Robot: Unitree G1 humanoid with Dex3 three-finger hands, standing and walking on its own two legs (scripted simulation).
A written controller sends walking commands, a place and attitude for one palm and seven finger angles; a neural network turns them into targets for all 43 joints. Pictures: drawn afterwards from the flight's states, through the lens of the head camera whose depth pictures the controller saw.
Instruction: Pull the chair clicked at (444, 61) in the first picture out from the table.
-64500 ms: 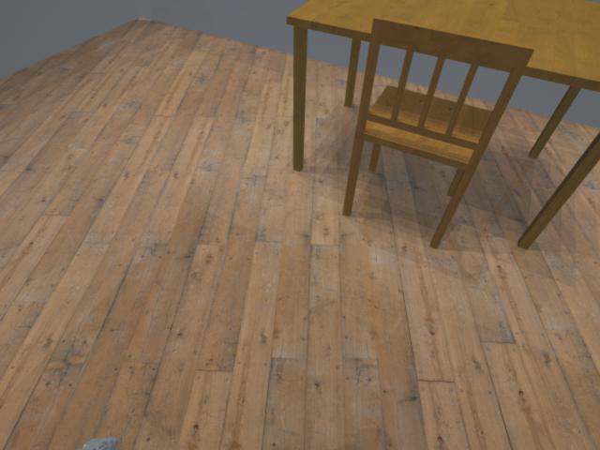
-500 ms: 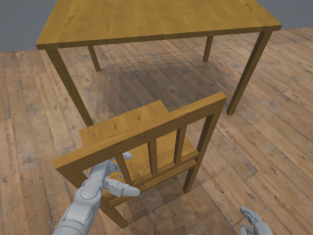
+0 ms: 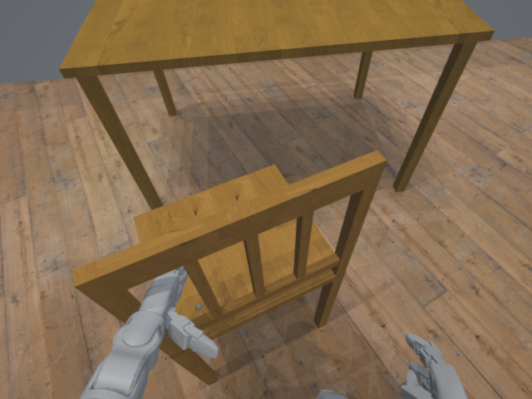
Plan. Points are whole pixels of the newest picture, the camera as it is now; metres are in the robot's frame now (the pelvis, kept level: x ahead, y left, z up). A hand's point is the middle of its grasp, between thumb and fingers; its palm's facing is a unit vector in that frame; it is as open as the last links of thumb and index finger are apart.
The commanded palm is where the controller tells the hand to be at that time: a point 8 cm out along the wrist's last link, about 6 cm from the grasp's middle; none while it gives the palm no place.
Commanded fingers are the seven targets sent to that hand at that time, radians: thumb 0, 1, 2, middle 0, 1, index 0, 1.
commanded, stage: draw the fingers out of the gap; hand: left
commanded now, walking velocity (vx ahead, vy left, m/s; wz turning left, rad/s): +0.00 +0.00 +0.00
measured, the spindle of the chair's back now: (255, 267) +0.35 +0.03 -0.06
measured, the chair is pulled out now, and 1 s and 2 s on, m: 0.46 0.46 0.44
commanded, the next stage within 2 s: draw the hand back to the body in 0.72 s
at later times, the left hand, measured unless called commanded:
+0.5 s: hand (182, 369) +0.18 +0.13 -0.04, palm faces -0.19 -0.97 -0.17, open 17.5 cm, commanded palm +0.17 +0.18 -0.02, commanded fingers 0.00 -0.55 0.20 0.00 0.00 0.00 0.00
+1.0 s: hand (163, 393) +0.15 +0.14 +0.00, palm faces -0.05 -1.00 -0.01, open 17.4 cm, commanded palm +0.12 +0.20 +0.02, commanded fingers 0.00 -0.55 0.20 0.00 0.00 0.00 0.00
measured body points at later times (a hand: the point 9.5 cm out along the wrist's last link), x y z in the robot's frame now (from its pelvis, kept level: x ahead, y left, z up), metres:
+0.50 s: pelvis +0.00 +0.00 -0.01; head +0.04 -0.02 +0.44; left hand +0.19 +0.18 -0.02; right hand +0.17 -0.24 -0.09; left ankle -0.01 +0.14 -0.70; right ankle +0.01 -0.10 -0.70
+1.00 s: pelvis -0.01 +0.01 -0.03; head +0.03 +0.00 +0.42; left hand +0.15 +0.19 +0.01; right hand +0.18 -0.22 -0.09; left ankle -0.01 +0.14 -0.70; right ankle +0.01 -0.10 -0.70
